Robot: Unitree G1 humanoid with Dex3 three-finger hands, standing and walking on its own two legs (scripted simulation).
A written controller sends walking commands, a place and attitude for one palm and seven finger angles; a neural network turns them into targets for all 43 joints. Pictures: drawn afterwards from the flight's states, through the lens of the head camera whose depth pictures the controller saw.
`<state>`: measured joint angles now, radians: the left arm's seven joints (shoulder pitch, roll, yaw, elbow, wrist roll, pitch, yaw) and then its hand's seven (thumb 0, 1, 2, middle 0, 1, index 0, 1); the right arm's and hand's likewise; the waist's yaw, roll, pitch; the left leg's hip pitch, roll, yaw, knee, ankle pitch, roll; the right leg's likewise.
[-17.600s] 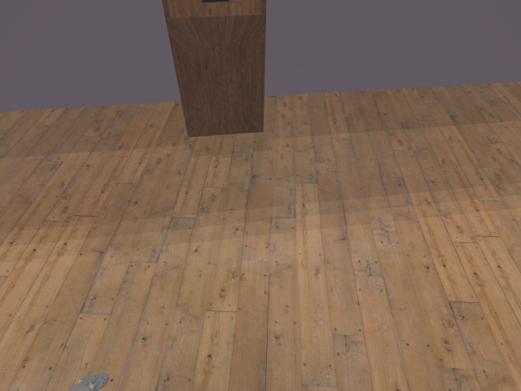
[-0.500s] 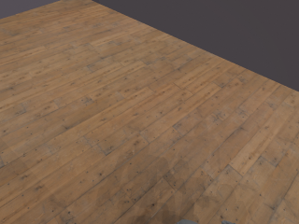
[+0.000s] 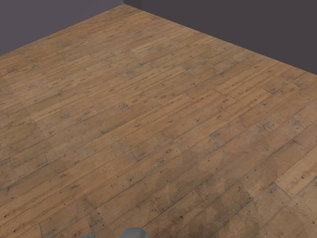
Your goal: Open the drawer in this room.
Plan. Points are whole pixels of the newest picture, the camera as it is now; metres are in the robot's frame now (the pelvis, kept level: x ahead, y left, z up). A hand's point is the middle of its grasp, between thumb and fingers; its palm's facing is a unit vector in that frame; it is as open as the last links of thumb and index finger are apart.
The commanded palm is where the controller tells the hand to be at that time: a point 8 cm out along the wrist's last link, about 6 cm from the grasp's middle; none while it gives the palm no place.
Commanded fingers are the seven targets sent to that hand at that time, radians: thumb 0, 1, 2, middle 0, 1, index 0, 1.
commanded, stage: turn or walk to find it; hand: left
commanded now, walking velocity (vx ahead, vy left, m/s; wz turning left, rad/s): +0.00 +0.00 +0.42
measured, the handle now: out of the picture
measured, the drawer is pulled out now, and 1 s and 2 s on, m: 0.00 0.00 0.00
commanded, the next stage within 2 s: none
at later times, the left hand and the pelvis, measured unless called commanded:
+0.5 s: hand out of the picture -0.03 +0.28 -0.18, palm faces +0.28 -0.93 -0.23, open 7.4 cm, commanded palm none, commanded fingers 0.00 0.90 0.90 -0.20 -0.30 -0.20 -0.30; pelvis -0.02 +0.06 +0.00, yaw +13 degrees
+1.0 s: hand out of the picture +0.01 +0.20 -0.14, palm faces +0.40 -0.87 -0.29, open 7.3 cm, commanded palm none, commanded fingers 0.00 0.90 0.90 -0.20 -0.30 -0.20 -0.30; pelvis -0.02 -0.02 +0.00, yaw +25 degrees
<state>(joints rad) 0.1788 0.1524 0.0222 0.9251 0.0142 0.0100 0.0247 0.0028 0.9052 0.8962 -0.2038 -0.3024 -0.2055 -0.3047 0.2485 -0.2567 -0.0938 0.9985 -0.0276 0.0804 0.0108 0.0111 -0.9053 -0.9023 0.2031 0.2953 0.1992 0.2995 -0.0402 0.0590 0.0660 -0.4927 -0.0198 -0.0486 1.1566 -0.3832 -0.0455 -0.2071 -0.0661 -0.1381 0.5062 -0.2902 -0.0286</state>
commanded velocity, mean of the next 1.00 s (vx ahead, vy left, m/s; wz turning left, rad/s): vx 0.00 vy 0.00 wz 0.42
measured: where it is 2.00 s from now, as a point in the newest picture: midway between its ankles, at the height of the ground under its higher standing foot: outside the picture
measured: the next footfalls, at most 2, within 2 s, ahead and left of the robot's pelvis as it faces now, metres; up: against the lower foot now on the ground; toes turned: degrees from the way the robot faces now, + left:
left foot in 0.30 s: +0.00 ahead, +0.15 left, +0.00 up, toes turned +13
right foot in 0.88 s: +0.05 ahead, -0.07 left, +0.00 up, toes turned +19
